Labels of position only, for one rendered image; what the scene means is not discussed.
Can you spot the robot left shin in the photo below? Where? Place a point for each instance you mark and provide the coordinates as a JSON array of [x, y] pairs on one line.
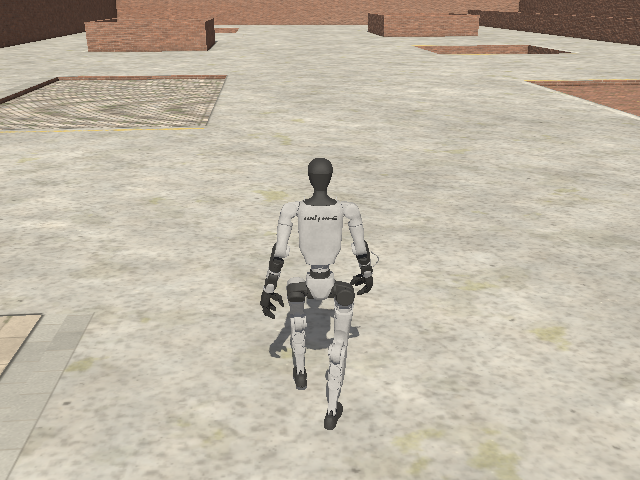
[[298, 345]]

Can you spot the robot right upper arm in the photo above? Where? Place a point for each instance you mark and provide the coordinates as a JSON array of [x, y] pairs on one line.
[[351, 211]]

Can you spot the left robot thigh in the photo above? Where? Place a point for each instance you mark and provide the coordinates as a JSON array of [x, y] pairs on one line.
[[296, 293]]

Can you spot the left robot forearm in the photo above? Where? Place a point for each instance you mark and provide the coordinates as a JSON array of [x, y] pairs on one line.
[[273, 273]]

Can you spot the robot right hand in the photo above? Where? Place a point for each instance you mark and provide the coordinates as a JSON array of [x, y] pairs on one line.
[[357, 280]]

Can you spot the robot left upper arm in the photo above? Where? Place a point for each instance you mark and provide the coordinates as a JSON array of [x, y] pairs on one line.
[[288, 211]]

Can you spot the robot left hand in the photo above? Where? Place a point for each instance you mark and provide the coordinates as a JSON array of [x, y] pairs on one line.
[[267, 305]]

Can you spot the right robot forearm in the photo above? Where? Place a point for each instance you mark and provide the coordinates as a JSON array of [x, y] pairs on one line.
[[365, 263]]

